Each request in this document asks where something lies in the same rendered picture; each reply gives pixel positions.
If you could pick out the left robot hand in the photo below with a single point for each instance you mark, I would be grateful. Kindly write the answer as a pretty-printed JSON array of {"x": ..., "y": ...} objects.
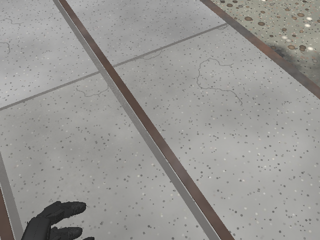
[{"x": 39, "y": 227}]

